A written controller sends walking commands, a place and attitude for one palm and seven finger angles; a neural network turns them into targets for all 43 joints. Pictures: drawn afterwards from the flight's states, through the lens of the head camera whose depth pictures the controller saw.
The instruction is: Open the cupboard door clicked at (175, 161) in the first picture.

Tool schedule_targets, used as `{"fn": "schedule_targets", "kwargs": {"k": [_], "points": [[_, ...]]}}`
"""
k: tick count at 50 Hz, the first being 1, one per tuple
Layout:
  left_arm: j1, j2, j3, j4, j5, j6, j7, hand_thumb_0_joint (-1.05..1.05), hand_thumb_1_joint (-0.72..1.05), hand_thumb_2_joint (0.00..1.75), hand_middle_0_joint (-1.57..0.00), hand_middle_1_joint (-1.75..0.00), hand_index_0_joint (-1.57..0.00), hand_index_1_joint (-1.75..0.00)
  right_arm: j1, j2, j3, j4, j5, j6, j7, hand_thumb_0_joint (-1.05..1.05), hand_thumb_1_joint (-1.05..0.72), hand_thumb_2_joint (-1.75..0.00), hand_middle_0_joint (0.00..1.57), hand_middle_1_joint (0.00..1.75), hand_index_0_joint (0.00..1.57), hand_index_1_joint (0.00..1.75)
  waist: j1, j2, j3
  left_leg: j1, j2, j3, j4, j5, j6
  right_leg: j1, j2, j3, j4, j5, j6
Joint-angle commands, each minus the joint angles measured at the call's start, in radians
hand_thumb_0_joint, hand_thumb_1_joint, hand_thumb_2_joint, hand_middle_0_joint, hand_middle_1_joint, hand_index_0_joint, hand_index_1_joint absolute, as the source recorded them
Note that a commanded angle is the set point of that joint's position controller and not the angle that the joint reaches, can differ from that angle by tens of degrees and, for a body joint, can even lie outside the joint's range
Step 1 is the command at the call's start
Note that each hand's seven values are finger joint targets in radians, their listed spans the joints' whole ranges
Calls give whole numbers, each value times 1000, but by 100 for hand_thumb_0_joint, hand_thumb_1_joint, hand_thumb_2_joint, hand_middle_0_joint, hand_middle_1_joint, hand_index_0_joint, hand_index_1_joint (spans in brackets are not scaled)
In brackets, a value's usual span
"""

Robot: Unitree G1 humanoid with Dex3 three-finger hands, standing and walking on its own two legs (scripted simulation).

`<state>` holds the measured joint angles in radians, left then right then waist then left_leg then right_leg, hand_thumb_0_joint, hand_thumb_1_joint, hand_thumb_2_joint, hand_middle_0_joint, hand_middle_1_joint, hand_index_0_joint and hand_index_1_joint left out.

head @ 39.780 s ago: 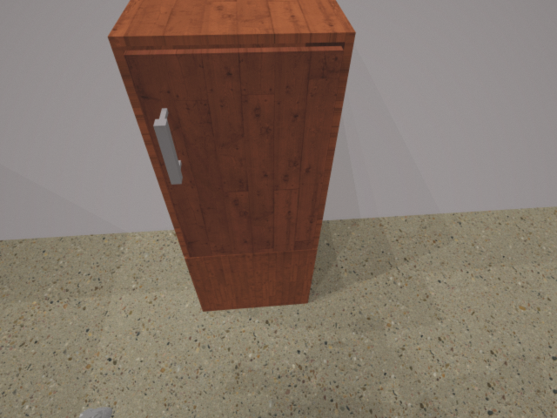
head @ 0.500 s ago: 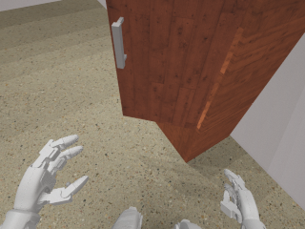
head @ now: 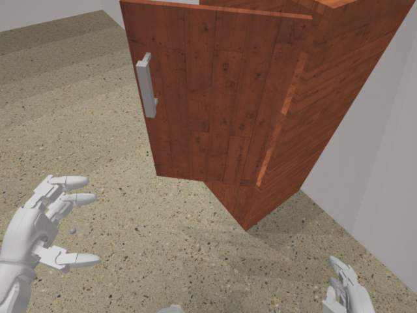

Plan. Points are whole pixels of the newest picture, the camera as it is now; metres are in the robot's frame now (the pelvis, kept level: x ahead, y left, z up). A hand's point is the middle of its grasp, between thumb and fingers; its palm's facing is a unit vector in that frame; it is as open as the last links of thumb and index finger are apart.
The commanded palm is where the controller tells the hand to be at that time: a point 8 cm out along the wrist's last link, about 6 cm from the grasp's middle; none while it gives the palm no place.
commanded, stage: raise the hand with hooked fingers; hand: left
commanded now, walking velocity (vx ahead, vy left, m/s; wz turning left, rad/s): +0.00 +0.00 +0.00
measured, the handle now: (149, 86) +0.58 +0.18 +0.11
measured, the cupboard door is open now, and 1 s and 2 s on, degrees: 46 46 46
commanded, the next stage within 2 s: move the hooked fingers beside the handle in 0.96 s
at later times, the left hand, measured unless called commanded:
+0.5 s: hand (41, 185) +0.28 +0.29 +0.12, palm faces -0.01 -1.00 -0.04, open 14.0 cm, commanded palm +0.26 +0.33 +0.13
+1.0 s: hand (45, 183) +0.29 +0.29 +0.12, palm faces -0.01 -1.00 -0.04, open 14.0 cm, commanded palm +0.26 +0.33 +0.13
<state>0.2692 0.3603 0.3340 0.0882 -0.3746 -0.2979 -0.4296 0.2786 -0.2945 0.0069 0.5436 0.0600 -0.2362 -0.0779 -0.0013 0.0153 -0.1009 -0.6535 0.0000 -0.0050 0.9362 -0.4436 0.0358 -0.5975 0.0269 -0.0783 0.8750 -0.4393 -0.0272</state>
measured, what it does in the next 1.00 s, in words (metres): stands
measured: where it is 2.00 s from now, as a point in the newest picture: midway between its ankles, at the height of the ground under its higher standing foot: outside the picture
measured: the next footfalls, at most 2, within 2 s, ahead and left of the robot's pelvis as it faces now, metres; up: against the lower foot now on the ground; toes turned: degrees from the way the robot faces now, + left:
none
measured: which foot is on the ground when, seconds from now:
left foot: down 0.00-1.00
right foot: down 0.00-1.00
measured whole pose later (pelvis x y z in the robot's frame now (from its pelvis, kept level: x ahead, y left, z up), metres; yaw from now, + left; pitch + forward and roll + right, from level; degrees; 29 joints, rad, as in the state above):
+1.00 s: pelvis +0.00 +0.01 +0.02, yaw +0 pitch +6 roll -2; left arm -0.07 0.46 0.43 0.38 -0.36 -0.14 -0.53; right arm 0.29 -0.27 0.07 0.56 0.07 -0.19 -0.10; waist 0.01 0.02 -0.07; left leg -0.50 -0.01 0.01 0.77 -0.37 0.05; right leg -0.45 0.02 -0.06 0.71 -0.36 -0.01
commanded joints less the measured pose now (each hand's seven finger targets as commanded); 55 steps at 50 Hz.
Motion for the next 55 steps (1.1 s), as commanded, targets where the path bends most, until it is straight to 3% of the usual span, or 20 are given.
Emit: {"fn": "schedule_targets", "kwargs": {"k": [1,5,9,11,14,22,23,28,31,35,39,41,46,48,49,52,55], "points": [[-181,238,123,-168,-23,-22,-4,0,-45,32,-30,-117,-30,-117,-43,-122,-37,-150,-1,-52,-8,0,-90,-90,20,30,20,30,6,83,-164,191,5,-51,-181,275,-8,85,5,29,-146,221,-5],[-261,247,117,-132,-19,27,-26,0,-50,30,-30,-120,-30,-120,-58,-119,-27,-158,5,-43,-13,0,-90,-90,20,30,20,30,4,116,-149,219,6,-55,-215,256,-11,84,3,20,-171,208,-3],[-346,276,141,-75,-23,60,-45,0,-50,30,-30,-120,-30,-120,-57,-122,-20,-156,4,-35,-20,0,-90,-90,20,30,20,30,2,69,-148,234,6,-58,-235,250,-11,104,7,19,-193,208,-3],[-392,294,148,-43,-24,70,-55,0,-50,30,-30,-120,-30,-120,-62,-125,-16,-148,4,-32,-24,0,-90,-90,20,30,20,30,5,79,-126,241,5,-60,-241,250,-13,114,7,24,-204,204,-10],[-446,308,153,-25,-18,77,-70,0,-50,30,-30,-120,-30,-120,-59,-126,-14,-148,4,-29,-25,0,-90,-90,20,30,20,30,4,74,-168,275,7,-65,-253,288,-13,125,6,18,-205,235,-8],[-593,378,182,66,-17,105,-103,0,-50,30,-30,-120,-30,-120,-59,-133,-8,-137,8,-19,-34,0,-90,-90,20,30,20,30,2,81,-154,300,6,-66,-290,250,-12,142,4,26,-245,199,-11],[-608,390,187,75,-12,108,-103,0,-50,30,-30,-120,-30,-120,-58,-134,-9,-136,10,-18,-35,0,-90,-90,20,30,20,30,5,105,-155,305,7,-69,-297,247,-14,140,4,24,-243,193,-12],[-524,358,179,94,-19,114,-117,0,-50,30,-30,-120,-30,-120,-47,-137,-17,-147,7,-21,-20,0,-90,-90,20,30,20,30,17,75,-192,323,5,-63,-288,343,-16,166,5,21,-234,278,-11],[-537,366,192,108,-26,113,-110,0,-50,30,-30,-120,-30,-120,-46,-140,-20,-144,6,-16,-17,0,-90,-90,20,30,20,30,16,41,-139,292,4,-58,-288,312,-14,158,5,24,-243,258,-14],[-571,382,196,29,-10,87,-88,0,-50,30,-30,-120,-30,-120,-42,-133,-23,-151,6,-17,-17,0,-90,-90,20,30,20,30,13,125,-192,344,9,-63,-299,319,-19,142,5,21,-235,244,-12],[-562,374,191,25,-4,79,-79,0,-50,30,-30,-120,-30,-120,-37,-131,-20,-143,4,-16,-21,0,-90,-90,20,30,20,30,8,129,-186,357,13,-69,-305,334,-23,142,7,19,-237,254,-11],[-572,382,199,35,-10,79,-82,0,-50,30,-30,-120,-30,-120,-41,-134,-20,-136,4,-16,-25,0,-90,-90,20,30,20,30,8,93,-169,348,12,-68,-306,319,-20,157,7,22,-246,253,-15],[-570,365,181,80,-10,96,-99,0,-50,30,-30,-120,-30,-120,-44,-134,-17,-133,4,-13,-27,0,-90,-90,20,30,20,30,7,100,-161,335,5,-58,-299,326,-16,163,4,27,-250,273,-14],[-568,346,163,97,-9,102,-105,0,-50,30,-30,-120,-30,-120,-42,-135,-17,-136,8,-10,-28,0,-90,-90,20,30,20,30,-1,70,-162,328,6,-56,-298,309,-12,149,6,25,-253,264,-7],[-573,350,166,92,-10,101,-107,0,-50,30,-30,-120,-30,-120,-47,-133,-17,-136,8,-11,-28,0,-90,-90,20,30,20,30,0,86,-156,325,5,-55,-298,296,-12,146,4,26,-254,254,-8],[-585,362,174,100,-10,99,-106,0,-50,30,-30,-120,-30,-120,-49,-133,-14,-137,7,-9,-28,0,-90,-90,20,30,20,30,0,61,-158,310,3,-52,-299,271,-9,153,5,31,-259,236,-8],[-653,362,161,88,-5,86,-100,0,-50,30,-30,-120,-30,-120,-49,-133,-14,-129,7,-10,-33,0,-90,-90,20,30,20,30,-11,94,-167,326,2,-54,-293,276,-9,137,2,32,-254,239,-7]]}}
